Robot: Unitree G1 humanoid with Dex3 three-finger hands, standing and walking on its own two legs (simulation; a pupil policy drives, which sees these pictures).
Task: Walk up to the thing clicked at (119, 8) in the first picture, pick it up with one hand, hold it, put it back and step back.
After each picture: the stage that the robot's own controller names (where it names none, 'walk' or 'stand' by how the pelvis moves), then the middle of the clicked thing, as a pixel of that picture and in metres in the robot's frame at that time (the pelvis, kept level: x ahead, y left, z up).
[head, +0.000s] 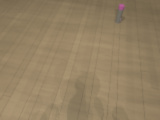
stand; (119, 14) +1.84 -0.53 -0.65
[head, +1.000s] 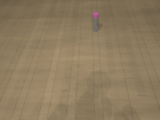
walk; (95, 22) +1.76 -0.06 -0.63
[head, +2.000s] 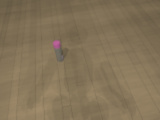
walk; (58, 51) +1.14 +0.30 -0.65
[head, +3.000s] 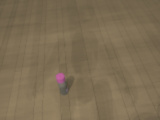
walk; (62, 84) +0.74 +0.23 -0.65
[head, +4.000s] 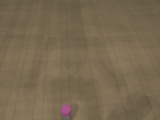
walk; (66, 116) +0.50 +0.11 -0.64
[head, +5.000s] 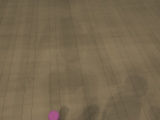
stand; out of the picture +0.42 +0.17 -0.65
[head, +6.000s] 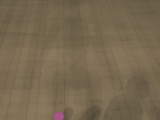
stand; out of the picture +0.42 +0.13 -0.65
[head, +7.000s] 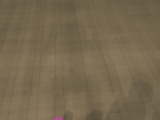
stand; out of the picture +0.42 +0.15 -0.66
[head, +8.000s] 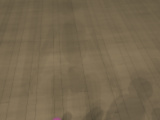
stand; out of the picture +0.40 +0.16 -0.66
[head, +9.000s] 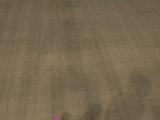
go down; out of the picture +0.40 +0.16 -0.66
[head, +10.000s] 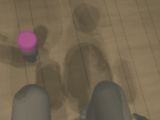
go down; (29, 49) +0.48 +0.17 -0.31
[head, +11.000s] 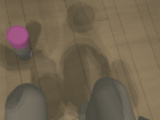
approach; (21, 46) +0.48 +0.19 -0.27
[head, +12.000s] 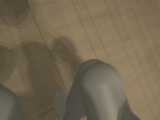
close in; out of the picture +0.48 +0.23 -0.17
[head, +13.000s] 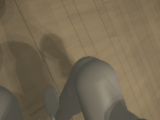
close; out of the picture +0.49 +0.25 -0.17
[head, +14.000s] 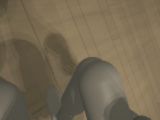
lift; out of the picture +0.43 +0.23 -0.17
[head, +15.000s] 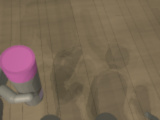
lift; (27, 82) +0.32 +0.16 +0.03
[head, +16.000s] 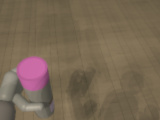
hold; (39, 92) +0.29 +0.13 +0.05
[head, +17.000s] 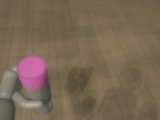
hold; (38, 90) +0.30 +0.14 +0.04
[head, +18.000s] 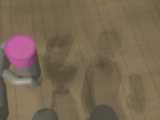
crouch; (28, 67) +0.38 +0.15 -0.03
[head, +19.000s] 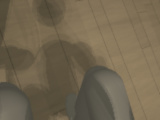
lower; out of the picture +0.47 +0.22 -0.12
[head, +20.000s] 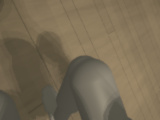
lower; out of the picture +0.46 +0.25 -0.18
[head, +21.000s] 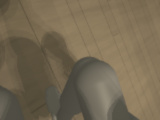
lower; out of the picture +0.45 +0.25 -0.17
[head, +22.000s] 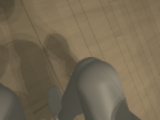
lower; out of the picture +0.44 +0.24 -0.17
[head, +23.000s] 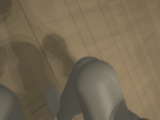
lower; out of the picture +0.44 +0.24 -0.17
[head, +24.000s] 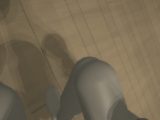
open; out of the picture +0.45 +0.23 -0.17
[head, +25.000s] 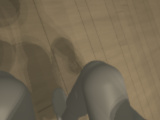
stand; out of the picture +0.44 +0.24 -0.18
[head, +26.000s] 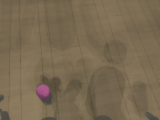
stand; (45, 96) +0.41 +0.17 -0.49
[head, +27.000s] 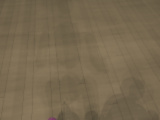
stand; out of the picture +0.38 +0.16 -0.60
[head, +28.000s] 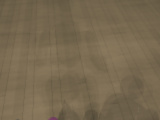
stand; out of the picture +0.38 +0.16 -0.60
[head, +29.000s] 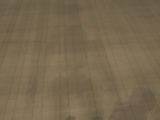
stand; out of the picture +0.40 +0.14 -0.65
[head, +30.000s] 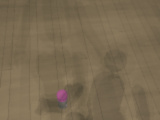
walk; (62, 100) +0.45 +0.08 -0.64
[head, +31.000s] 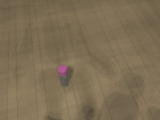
walk; (63, 76) +0.67 +0.16 -0.63
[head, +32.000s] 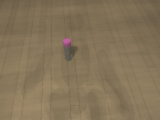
stand; (67, 50) +1.04 +0.15 -0.63
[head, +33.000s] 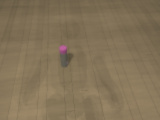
stand; (63, 56) +1.05 +0.17 -0.65
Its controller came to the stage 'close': yes
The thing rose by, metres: 0.68
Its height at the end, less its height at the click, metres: +0.00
